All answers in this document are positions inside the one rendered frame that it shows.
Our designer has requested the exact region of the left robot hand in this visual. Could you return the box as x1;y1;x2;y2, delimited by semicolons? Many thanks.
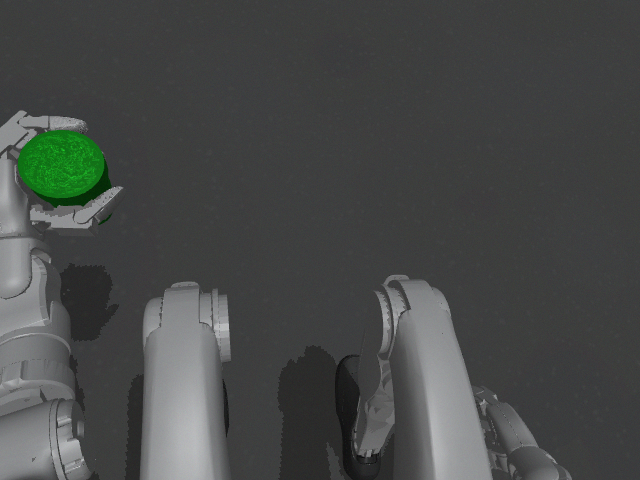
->
0;110;126;242

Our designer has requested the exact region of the left robot arm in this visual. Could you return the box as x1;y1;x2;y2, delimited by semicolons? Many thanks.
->
0;236;96;480

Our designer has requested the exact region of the cup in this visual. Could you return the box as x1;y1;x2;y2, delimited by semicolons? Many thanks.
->
18;130;113;225

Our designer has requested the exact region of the right robot hand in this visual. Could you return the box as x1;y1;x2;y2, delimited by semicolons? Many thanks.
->
471;385;539;473

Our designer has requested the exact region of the right robot arm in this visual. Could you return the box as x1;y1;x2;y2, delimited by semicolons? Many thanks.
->
507;446;572;480

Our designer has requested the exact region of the right robot foot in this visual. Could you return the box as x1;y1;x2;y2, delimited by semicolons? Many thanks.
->
335;355;381;480

